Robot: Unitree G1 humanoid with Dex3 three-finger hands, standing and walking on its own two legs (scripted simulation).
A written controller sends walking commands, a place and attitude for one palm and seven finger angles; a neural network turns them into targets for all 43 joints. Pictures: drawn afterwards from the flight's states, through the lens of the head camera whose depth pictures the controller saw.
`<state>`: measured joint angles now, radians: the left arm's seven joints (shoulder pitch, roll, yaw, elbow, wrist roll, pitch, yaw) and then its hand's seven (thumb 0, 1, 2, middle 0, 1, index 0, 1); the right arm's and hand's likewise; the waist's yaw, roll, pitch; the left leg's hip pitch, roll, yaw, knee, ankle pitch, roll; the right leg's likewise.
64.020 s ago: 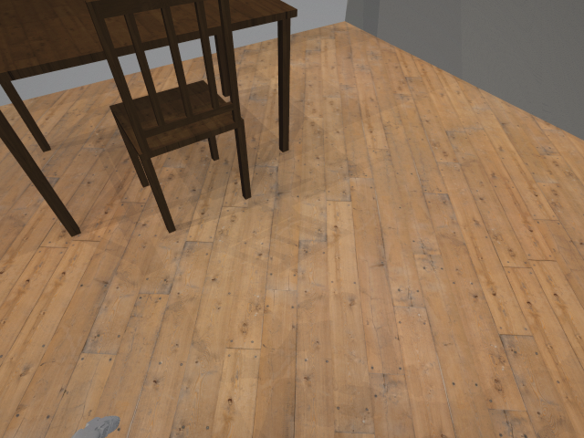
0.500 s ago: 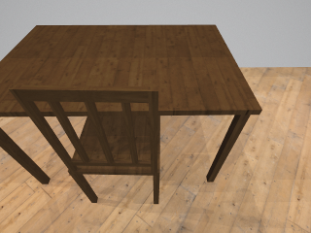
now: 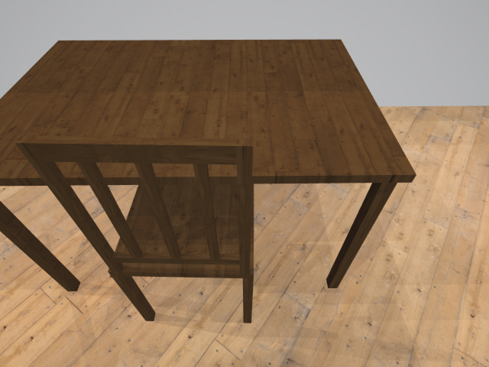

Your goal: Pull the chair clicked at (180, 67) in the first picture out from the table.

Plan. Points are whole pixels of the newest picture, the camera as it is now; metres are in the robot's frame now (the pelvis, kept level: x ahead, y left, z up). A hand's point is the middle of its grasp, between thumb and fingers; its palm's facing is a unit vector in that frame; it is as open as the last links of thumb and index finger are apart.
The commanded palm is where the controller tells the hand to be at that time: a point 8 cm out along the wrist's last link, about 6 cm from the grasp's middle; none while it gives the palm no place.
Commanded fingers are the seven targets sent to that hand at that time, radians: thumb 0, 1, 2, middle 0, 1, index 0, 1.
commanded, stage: look again from close up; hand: left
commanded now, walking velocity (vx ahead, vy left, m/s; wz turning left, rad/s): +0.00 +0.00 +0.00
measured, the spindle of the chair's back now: (162, 217) +0.43 +0.21 -0.07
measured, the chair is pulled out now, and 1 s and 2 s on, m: -0.08 -0.08 -0.08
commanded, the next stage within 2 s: none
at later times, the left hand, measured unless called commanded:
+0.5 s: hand out of the picture -0.01 +0.15 -0.17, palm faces +0.03 -0.98 -0.19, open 7.4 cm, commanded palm none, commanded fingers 0.00 0.90 0.90 -0.20 -0.30 -0.20 -0.30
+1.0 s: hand out of the picture -0.01 +0.15 -0.17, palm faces +0.04 -0.98 -0.18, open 7.4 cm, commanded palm none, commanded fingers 0.00 0.90 0.90 -0.20 -0.30 -0.20 -0.30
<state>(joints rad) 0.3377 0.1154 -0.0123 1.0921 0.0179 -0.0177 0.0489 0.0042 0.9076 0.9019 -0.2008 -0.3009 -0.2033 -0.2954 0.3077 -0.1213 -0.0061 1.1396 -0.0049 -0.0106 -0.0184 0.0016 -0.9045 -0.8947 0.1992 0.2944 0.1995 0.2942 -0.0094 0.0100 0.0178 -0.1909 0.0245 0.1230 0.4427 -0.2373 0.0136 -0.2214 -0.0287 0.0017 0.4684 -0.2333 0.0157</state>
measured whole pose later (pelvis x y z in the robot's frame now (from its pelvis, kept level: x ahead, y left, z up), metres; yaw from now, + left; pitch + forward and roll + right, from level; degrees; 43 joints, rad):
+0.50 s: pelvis +0.00 -0.01 +0.00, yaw +0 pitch -1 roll +0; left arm 0.34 0.12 -0.01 1.10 0.02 -0.02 0.05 0.00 0.91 0.90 -0.20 -0.30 -0.20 -0.30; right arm 0.32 -0.12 0.00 1.15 0.00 -0.01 -0.02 0.00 -0.90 -0.89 0.20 0.29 0.20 0.29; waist -0.01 0.01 0.01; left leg -0.19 0.04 0.11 0.44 -0.24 0.00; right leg -0.21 -0.02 -0.01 0.46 -0.24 0.00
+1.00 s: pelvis +0.01 -0.01 +0.00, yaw +1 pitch -1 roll +0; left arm 0.34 0.12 -0.01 1.10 0.02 -0.02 0.05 0.00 0.91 0.90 -0.20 -0.30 -0.20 -0.30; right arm 0.34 -0.11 0.00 1.15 0.00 -0.01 -0.03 0.00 -0.90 -0.89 0.20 0.29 0.20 0.29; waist -0.01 0.01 0.00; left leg -0.19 0.04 0.10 0.45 -0.25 0.00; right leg -0.21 -0.01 -0.02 0.45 -0.24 0.00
